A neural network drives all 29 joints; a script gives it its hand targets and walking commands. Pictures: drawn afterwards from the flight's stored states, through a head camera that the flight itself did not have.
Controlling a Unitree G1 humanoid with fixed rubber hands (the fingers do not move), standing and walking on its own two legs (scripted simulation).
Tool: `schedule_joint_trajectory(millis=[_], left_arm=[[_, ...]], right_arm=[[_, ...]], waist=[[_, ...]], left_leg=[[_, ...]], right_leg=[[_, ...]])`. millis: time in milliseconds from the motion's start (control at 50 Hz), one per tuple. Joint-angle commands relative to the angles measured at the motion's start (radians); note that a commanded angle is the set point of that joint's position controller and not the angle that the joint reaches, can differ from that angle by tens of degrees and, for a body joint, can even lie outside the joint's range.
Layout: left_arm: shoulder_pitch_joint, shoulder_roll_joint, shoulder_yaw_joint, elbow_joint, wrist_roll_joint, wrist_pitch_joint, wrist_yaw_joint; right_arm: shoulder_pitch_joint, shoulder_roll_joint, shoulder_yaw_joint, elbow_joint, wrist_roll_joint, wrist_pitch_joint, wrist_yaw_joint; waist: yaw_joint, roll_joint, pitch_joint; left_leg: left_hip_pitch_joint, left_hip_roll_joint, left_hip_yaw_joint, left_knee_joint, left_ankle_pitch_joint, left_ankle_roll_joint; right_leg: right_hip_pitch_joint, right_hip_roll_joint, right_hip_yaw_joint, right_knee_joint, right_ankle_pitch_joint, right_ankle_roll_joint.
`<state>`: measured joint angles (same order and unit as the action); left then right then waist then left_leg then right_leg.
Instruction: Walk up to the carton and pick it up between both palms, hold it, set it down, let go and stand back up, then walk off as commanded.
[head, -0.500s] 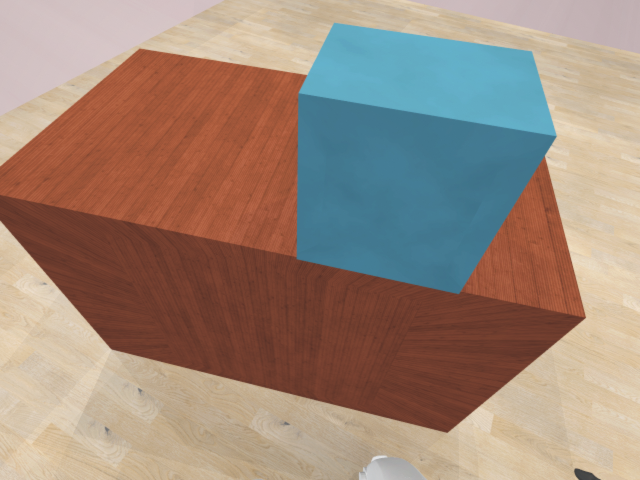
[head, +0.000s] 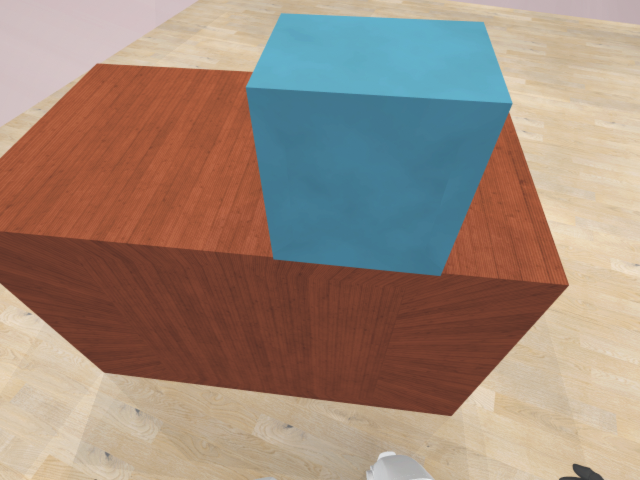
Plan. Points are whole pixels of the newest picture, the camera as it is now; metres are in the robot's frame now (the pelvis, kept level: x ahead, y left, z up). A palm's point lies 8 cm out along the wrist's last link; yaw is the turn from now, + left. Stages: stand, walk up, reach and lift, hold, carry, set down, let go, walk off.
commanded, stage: walk up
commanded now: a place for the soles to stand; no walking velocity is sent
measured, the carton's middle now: (366, 154) +0.53 -0.05 +0.12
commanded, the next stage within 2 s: none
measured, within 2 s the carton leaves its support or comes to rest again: neither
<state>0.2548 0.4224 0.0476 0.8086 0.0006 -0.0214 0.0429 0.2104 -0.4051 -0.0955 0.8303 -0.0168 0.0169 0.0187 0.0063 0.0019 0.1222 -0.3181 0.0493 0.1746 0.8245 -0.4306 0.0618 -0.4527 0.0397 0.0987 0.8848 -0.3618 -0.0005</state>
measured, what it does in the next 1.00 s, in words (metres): steps on the spot: right foot, then right foot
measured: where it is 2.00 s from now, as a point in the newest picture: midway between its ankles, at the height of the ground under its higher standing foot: outside the picture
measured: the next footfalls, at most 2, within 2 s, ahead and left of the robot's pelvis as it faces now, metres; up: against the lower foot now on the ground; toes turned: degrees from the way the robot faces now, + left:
right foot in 0.30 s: +0.11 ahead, -0.13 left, +0.00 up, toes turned +0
right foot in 0.82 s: +0.08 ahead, -0.16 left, +0.00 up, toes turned -4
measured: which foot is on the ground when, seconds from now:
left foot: down 0.00-1.00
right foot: up 0.00-0.28, down 0.30-0.54, up 0.56-0.80, down 0.82-1.00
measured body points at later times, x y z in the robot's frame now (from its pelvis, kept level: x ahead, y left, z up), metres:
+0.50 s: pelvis +0.00 +0.00 +0.00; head +0.02 +0.00 +0.45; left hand +0.11 +0.33 -0.10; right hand +0.08 -0.33 -0.10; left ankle +0.00 +0.09 -0.69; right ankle +0.07 -0.13 -0.70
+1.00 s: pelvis +0.02 +0.00 +0.00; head +0.04 -0.01 +0.45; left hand +0.15 +0.32 -0.09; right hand +0.08 -0.33 -0.11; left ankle +0.02 +0.10 -0.69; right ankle +0.05 -0.13 -0.70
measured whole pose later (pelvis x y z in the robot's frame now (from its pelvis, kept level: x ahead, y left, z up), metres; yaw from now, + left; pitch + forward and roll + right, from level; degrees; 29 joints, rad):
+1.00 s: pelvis +0.02 +0.00 +0.00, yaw -8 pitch -4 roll -1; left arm 0.24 0.43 0.03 0.88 0.00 -0.06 0.05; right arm 0.17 -0.41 -0.09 0.84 0.00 0.02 0.02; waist -0.01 0.04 0.12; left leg -0.33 0.09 0.16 0.90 -0.57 0.03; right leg -0.39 0.06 0.09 0.80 -0.34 0.00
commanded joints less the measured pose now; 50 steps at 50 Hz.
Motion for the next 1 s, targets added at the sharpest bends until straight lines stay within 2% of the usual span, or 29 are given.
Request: schedule_joint_trajectory(millis=[0, 40, 100, 160, 200, 240, 260, 280, 300, 320, 380, 420, 460, 480, 500, 520, 540, 560, 580, 660, 720, 760, 780, 800, 820, 840, 900, 960, 980], left_arm=[[0.035, 0.234, 0.055, -0.047, 0.017, -0.001, 0.014], [0.066, 0.221, 0.059, -0.029, 0.015, -0.006, 0.009], [0.052, 0.179, 0.044, -0.042, 0.01, -0.012, 0.002], [0.022, 0.179, 0.049, -0.051, 0.014, -0.017, 0.006], [0.066, 0.174, 0.047, -0.023, 0.01, -0.028, 0.009], [0.121, 0.181, 0.053, -0.008, 0.027, -0.038, 0.013], [0.126, 0.189, 0.066, -0.011, 0.026, -0.043, 0.012], [0.16, 0.229, 0.073, -0.013, 0.037, -0.044, 0.017], [0.144, 0.312, 0.086, -0.036, 0.048, -0.054, 0.021], [0.082, 0.342, 0.083, -0.045, 0.041, -0.056, 0.017], [-0.062, 0.323, 0.072, -0.042, 0.046, -0.046, 0.021], [-0.077, 0.283, 0.061, -0.039, 0.043, -0.04, 0.01], [-0.101, 0.269, 0.048, -0.042, 0.043, -0.032, 0.007], [-0.134, 0.245, 0.039, -0.044, 0.034, -0.027, 0.003], [-0.106, 0.197, 0.021, -0.044, 0.024, -0.021, 0.001], [-0.066, 0.172, 0.03, -0.032, 0.032, -0.018, 0.008], [-0.064, 0.236, 0.043, -0.014, 0.037, -0.008, 0.011], [-0.042, 0.241, 0.049, 0.007, 0.03, -0.006, 0.007], [-0.005, 0.231, 0.051, 0.014, 0.02, -0.008, 0.002], [-0.033, 0.205, 0.038, 0.016, 0.014, -0.025, -0.012], [-0.004, 0.175, 0.032, 0.008, 0.019, -0.045, 0.001], [0.048, 0.176, 0.041, 0.04, 0.017, -0.054, 0.009], [0.096, 0.185, 0.046, 0.049, 0.02, -0.059, 0.012], [0.12, 0.224, 0.062, 0.05, 0.039, -0.066, 0.015], [0.107, 0.314, 0.071, 0.027, 0.041, -0.067, 0.022], [0.066, 0.346, 0.074, 0.011, 0.037, -0.067, 0.023], [-0.032, 0.311, 0.059, 0.015, 0.038, -0.06, 0.027], [-0.105, 0.28, 0.045, -0.002, 0.032, -0.05, 0.017], [-0.137, 0.242, 0.032, 0.004, 0.033, -0.044, 0.013]], right_arm=[[-0.037, -0.292, -0.071, -0.07, -0.001, -0.049, -0.023], [-0.028, -0.246, -0.057, -0.07, -0.005, -0.044, -0.025], [0.034, -0.243, -0.057, -0.086, -0.006, -0.039, -0.019], [0.022, -0.262, -0.066, -0.099, -0.008, -0.026, -0.018], [-0.031, -0.261, -0.067, -0.109, -0.001, -0.017, -0.011], [-0.065, -0.229, -0.047, -0.129, 0.013, -0.013, -0.011], [-0.069, -0.218, -0.043, -0.134, 0.014, -0.01, -0.008], [-0.069, -0.206, -0.044, -0.142, 0.019, -0.005, -0.011], [-0.091, -0.17, -0.03, -0.161, 0.038, 0.001, -0.008], [-0.12, -0.181, -0.034, -0.157, 0.032, 0.019, -0.018], [-0.055, -0.211, -0.041, -0.079, 0.031, 0.012, -0.011], [0.019, -0.217, -0.047, -0.027, 0.018, 0.002, -0.003], [0.044, -0.203, -0.056, -0.003, 0.019, -0.006, -0.002], [0.061, -0.221, -0.057, -0.007, 0.005, -0.019, -0.008], [0.074, -0.278, -0.068, -0.004, -0.009, -0.028, -0.014], [0.029, -0.342, -0.074, -0.025, -0.017, -0.032, -0.021], [-0.044, -0.342, -0.076, -0.049, -0.005, -0.036, -0.019], [-0.078, -0.313, -0.069, -0.055, -0.004, -0.041, -0.017], [-0.101, -0.282, -0.052, -0.046, -0.001, -0.046, -0.018], [-0.013, -0.255, -0.047, -0.039, -0.002, -0.048, -0.016], [-0.013, -0.253, -0.052, -0.061, -0.01, -0.03, -0.009], [-0.054, -0.244, -0.045, -0.079, 0.004, -0.018, -0.009], [-0.061, -0.239, -0.039, -0.086, 0.008, -0.018, -0.01], [-0.053, -0.201, -0.03, -0.093, 0.023, -0.018, -0.009], [-0.075, -0.179, -0.017, -0.114, 0.038, -0.01, -0.01], [-0.123, -0.183, -0.027, -0.119, 0.034, 0.006, -0.021], [-0.072, -0.206, -0.035, -0.055, 0.02, 0.0, -0.011], [0.01, -0.208, -0.045, -0.016, 0.022, -0.009, -0.005], [0.043, -0.2, -0.052, 0.022, 0.016, -0.019, -0.008]], waist=[[-0.032, 0.128, 0.017], [-0.034, 0.147, 0.002], [-0.059, 0.218, -0.067], [-0.065, 0.212, -0.111], [-0.026, 0.194, -0.14], [0.009, 0.176, -0.127], [0.009, 0.184, -0.116], [0.026, 0.088, -0.157], [0.037, -0.136, -0.136], [0.017, -0.126, -0.156], [-0.034, -0.089, -0.017], [-0.04, -0.142, -0.048], [-0.066, -0.128, -0.08], [-0.089, -0.101, -0.093], [-0.104, 0.113, -0.07], [-0.081, 0.217, -0.024], [-0.074, 0.145, -0.012], [-0.047, 0.088, 0.018], [-0.013, 0.1, 0.033], [-0.055, 0.14, -0.06], [-0.047, 0.238, -0.133], [-0.002, 0.17, -0.162], [0.023, 0.134, -0.208], [0.027, 0.033, -0.221], [0.04, -0.13, -0.22], [0.026, -0.136, -0.188], [-0.016, -0.103, -0.065], [-0.059, -0.111, -0.099], [-0.093, -0.138, -0.086]], left_leg=[[0.109, 0.37, -0.416, -0.495, 0.119, 0.075], [0.157, 0.279, -0.233, -0.388, 0.412, 0.042], [0.214, 0.235, -0.158, -0.279, 0.653, 0.053], [0.217, 0.296, -0.196, -0.241, 0.622, 0.108], [0.157, 0.301, -0.16, -0.186, 0.599, 0.143], [0.056, 0.281, -0.135, -0.097, 0.543, 0.097], [-0.025, 0.247, -0.101, -0.026, 0.507, 0.07], [-0.075, 0.198, -0.08, 0.081, 0.365, 0.043], [-0.189, 0.054, -0.078, 0.264, 0.171, -0.025], [-0.159, 0.016, -0.214, 0.307, -0.244, -0.046], [-0.095, 0.04, -0.251, 0.208, -0.203, -0.045], [-0.035, 0.009, -0.177, 0.122, -0.168, -0.036], [0.096, 0.01, -0.17, -0.067, -0.067, -0.015], [0.158, 0.041, -0.202, -0.223, -0.04, -0.022], [0.195, 0.158, -0.365, -0.433, -0.225, 0.01], [0.104, 0.377, -0.599, -0.595, -0.369, 0.041], [0.037, 0.439, -0.587, -0.62, -0.414, 0.077], [0.005, 0.383, -0.548, -0.605, -0.371, 0.038], [0.037, 0.324, -0.437, -0.561, -0.259, 0.035], [0.228, 0.271, -0.264, -0.332, 0.378, 0.076], [0.201, 0.242, -0.149, -0.195, 0.579, 0.107], [0.162, 0.224, -0.113, -0.095, 0.622, 0.085], [0.146, 0.211, -0.099, -0.009, 0.627, 0.059], [-0.011, 0.173, -0.088, 0.135, 0.52, 0.025], [-0.184, 0.053, -0.097, 0.275, 0.216, -0.046], [-0.162, 0.042, -0.22, 0.268, -0.23, -0.055], [-0.147, 0.049, -0.241, 0.105, -0.247, -0.038], [0.052, 0.027, -0.178, -0.077, -0.05, -0.027], [0.16, 0.022, -0.171, -0.223, 0.034, -0.017]], right_leg=[[-0.242, -0.028, -0.027, 0.236, -0.114, -0.014], [-0.21, -0.034, -0.069, 0.189, -0.057, -0.01], [-0.154, -0.034, -0.134, 0.093, -0.072, -0.005], [-0.107, -0.033, -0.174, 0.015, -0.094, -0.005], [0.021, -0.026, -0.193, -0.074, -0.07, -0.004], [0.128, 0.0, -0.197, -0.201, 0.082, -0.036], [0.191, -0.001, -0.123, -0.23, 0.119, -0.055], [0.235, -0.043, 0.022, -0.29, 0.145, -0.083], [0.195, -0.24, 0.465, -0.433, 0.196, -0.203], [0.092, -0.368, 0.68, -0.53, 0.031, -0.302], [-0.08, -0.249, 0.546, -0.52, -0.228, -0.244], [-0.071, -0.211, 0.458, -0.483, -0.206, -0.208], [-0.138, -0.179, 0.409, -0.443, -0.2, -0.177], [-0.176, -0.144, 0.3, -0.345, -0.127, -0.145], [-0.289, -0.035, 0.138, -0.139, -0.093, -0.069], [-0.288, 0.073, -0.009, 0.092, -0.125, -0.024], [-0.245, -0.005, -0.01, 0.156, -0.132, -0.019], [-0.224, -0.017, 0.013, 0.182, -0.097, -0.022], [-0.204, -0.023, 0.004, 0.17, -0.042, -0.025], [-0.153, -0.027, -0.098, 0.042, -0.127, -0.007], [-0.02, -0.016, -0.209, -0.078, -0.064, -0.009], [0.094, 0.01, -0.223, -0.233, 0.103, -0.02], [0.158, 0.017, -0.142, -0.303, 0.152, -0.04], [0.272, -0.044, 0.05, -0.313, 0.257, -0.088], [0.292, -0.245, 0.473, -0.394, 0.34, -0.221], [0.183, -0.334, 0.626, -0.45, 0.246, -0.3], [0.089, -0.251, 0.505, -0.428, 0.076, -0.241], [-0.054, -0.201, 0.428, -0.391, 0.019, -0.201], [-0.121, -0.145, 0.315, -0.342, 0.061, -0.154]])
